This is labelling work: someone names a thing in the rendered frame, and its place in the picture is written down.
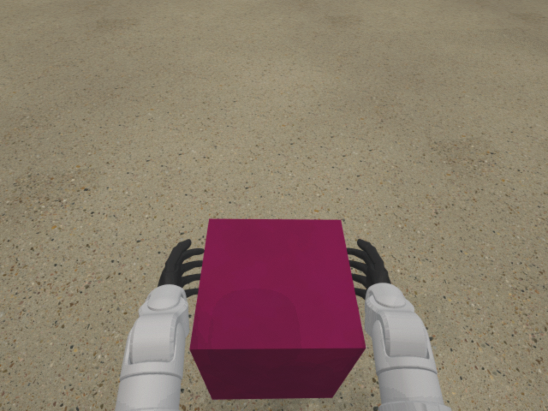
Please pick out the robot left hand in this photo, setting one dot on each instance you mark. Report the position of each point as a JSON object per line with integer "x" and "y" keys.
{"x": 174, "y": 267}

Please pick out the carton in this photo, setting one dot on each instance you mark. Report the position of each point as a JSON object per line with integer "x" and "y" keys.
{"x": 276, "y": 314}

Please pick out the robot right hand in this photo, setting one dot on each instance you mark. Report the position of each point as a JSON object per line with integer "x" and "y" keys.
{"x": 373, "y": 267}

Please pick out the right robot forearm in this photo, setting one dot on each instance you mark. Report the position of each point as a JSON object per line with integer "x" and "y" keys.
{"x": 404, "y": 361}

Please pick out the left robot forearm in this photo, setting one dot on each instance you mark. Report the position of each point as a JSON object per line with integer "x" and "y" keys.
{"x": 152, "y": 366}

